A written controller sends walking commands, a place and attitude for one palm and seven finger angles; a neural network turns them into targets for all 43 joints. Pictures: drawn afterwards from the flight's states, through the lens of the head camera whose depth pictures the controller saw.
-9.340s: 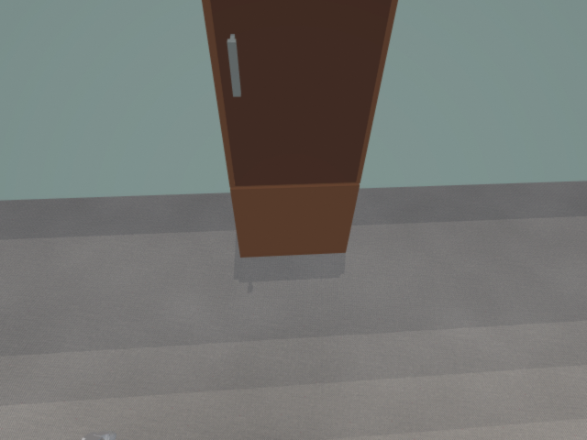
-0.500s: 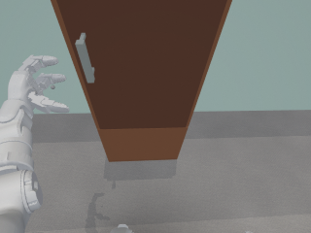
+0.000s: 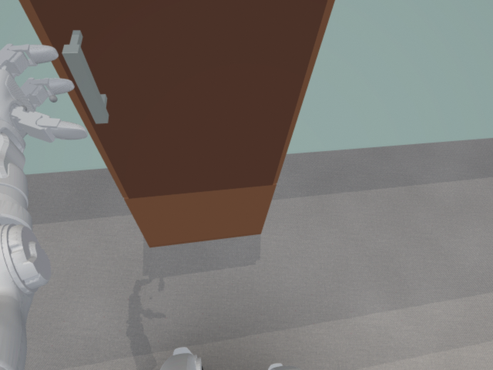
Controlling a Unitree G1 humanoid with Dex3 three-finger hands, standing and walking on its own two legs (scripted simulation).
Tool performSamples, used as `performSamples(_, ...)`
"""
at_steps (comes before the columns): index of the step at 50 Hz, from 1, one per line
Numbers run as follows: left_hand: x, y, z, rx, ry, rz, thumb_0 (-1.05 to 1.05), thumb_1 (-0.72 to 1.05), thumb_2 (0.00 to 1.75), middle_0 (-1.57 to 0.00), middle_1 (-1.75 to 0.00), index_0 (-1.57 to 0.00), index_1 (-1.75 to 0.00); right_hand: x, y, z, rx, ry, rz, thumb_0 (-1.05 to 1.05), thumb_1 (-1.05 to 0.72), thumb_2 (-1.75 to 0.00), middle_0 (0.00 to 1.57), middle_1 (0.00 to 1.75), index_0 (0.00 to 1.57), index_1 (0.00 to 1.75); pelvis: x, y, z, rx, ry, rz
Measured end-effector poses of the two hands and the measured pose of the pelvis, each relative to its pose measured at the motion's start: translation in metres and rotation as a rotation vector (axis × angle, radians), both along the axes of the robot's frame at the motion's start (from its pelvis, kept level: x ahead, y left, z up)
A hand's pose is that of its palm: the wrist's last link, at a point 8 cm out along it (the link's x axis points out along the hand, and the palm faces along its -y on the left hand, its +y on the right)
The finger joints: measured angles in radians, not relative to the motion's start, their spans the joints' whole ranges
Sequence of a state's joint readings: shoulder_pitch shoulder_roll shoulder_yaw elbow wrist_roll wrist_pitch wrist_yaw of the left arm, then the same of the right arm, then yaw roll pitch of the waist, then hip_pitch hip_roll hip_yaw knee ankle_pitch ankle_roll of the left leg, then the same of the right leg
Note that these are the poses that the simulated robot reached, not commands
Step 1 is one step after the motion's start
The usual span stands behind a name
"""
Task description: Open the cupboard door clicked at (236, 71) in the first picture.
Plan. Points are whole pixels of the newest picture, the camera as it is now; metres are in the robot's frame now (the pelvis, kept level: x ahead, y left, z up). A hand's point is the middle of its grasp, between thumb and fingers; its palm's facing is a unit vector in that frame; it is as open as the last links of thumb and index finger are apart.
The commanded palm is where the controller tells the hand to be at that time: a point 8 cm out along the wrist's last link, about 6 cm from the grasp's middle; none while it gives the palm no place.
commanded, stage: move the hooked fingers beside the handle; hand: left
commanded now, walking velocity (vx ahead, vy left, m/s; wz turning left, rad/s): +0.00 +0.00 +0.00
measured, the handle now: (90, 80) +0.56 +0.22 +0.13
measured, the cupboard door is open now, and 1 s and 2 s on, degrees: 0 0 0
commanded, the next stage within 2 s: slide the fingers in behind the handle in 0.80 s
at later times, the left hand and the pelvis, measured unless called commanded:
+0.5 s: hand (40, 106) +0.49 +0.27 +0.13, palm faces +0.08 -1.00 +0.01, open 14.0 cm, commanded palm +0.48 +0.31 +0.13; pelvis +0.01 +0.00 +0.00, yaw +1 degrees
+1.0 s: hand (50, 101) +0.51 +0.26 +0.13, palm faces +0.07 -1.00 +0.02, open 14.0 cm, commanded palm +0.48 +0.30 +0.12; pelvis +0.00 +0.01 +0.00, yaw +0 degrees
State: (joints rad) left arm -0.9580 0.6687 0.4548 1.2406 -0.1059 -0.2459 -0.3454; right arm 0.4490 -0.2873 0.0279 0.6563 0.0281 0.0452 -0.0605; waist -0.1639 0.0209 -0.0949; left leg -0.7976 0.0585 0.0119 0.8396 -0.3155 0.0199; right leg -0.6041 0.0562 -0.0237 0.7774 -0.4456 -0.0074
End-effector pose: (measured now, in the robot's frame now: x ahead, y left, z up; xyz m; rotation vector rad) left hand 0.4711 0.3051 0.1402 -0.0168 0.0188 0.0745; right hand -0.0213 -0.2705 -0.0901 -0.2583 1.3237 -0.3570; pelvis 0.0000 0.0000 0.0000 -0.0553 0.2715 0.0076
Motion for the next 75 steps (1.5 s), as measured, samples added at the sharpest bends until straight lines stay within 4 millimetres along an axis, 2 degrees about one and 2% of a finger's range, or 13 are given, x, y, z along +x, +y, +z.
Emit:
performSamples(5,0.009,0.001,-0.003,0.012,0.014,0.011,-0.02,-0.50,0.30,-0.30,-1.20,-0.30,-1.20,-0.003,0.001,0.001,0.001,0.012,-0.015,0.00,-0.91,-0.90,0.21,0.30,0.21,0.30,0.002,-0.001,-0.001,-0.001,0.016,-0.008)
performSamples(10,0.006,0.006,-0.004,-0.002,-0.005,0.012,-0.02,-0.50,0.30,-0.30,-1.20,-0.30,-1.20,0.001,0.002,0.001,0.012,0.014,-0.024,0.00,-0.91,-0.90,0.21,0.30,0.21,0.30,0.007,-0.001,0.000,0.001,0.016,-0.017)
performSamples(20,-0.007,0.022,-0.009,0.002,-0.003,0.022,-0.02,-0.50,0.30,-0.30,-1.20,-0.30,-1.20,0.027,0.000,0.001,0.004,-0.021,0.013,0.00,-0.90,-0.90,0.21,0.30,0.21,0.30,0.009,-0.001,0.000,-0.006,0.008,0.001)
performSamples(29,-0.001,0.017,-0.010,-0.012,0.007,0.000,-0.02,-0.50,0.29,-0.30,-1.20,-0.30,-1.20,0.043,-0.001,0.001,-0.015,-0.057,0.057,0.00,-0.91,-0.90,0.21,0.30,0.21,0.30,0.005,0.002,-0.003,-0.011,0.019,0.014)
performSamples(34,0.004,0.015,-0.012,-0.009,0.013,0.004,-0.02,-0.50,0.29,-0.30,-1.20,-0.30,-1.20,0.039,0.001,0.001,-0.012,-0.059,0.048,0.00,-0.91,-0.90,0.21,0.30,0.21,0.30,0.004,0.003,-0.005,-0.012,0.026,0.006)
performSamples(45,0.007,0.017,-0.012,0.001,0.004,0.010,-0.02,-0.50,0.30,-0.30,-1.20,-0.30,-1.20,0.007,0.010,-0.003,0.009,0.022,0.000,0.00,-0.90,-0.90,0.21,0.30,0.21,0.30,0.004,0.005,-0.005,-0.014,0.030,-0.001)
performSamples(51,0.010,0.010,-0.012,-0.004,0.007,-0.003,-0.02,-0.50,0.30,-0.30,-1.20,-0.30,-1.20,-0.001,0.012,-0.002,0.014,0.043,-0.007,0.00,-0.90,-0.90,0.21,0.30,0.21,0.30,0.005,0.006,-0.005,-0.014,0.031,0.000)
performSamples(68,0.009,-0.018,-0.014,-0.006,0.002,0.007,-0.02,-0.50,0.30,-0.30,-1.20,-0.30,-1.20,0.020,0.008,-0.005,0.026,-0.039,0.022,0.00,-0.91,-0.90,0.21,0.30,0.21,0.30,0.002,0.003,-0.005,-0.009,0.016,0.000)
performSamples(75,0.007,-0.025,-0.012,-0.004,-0.003,0.007,-0.02,-0.50,0.30,-0.30,-1.20,-0.30,-1.20,0.023,0.006,-0.007,0.037,-0.051,0.026,0.00,-0.91,-0.90,0.21,0.30,0.21,0.30,0.003,-0.001,-0.005,-0.005,0.009,0.001)
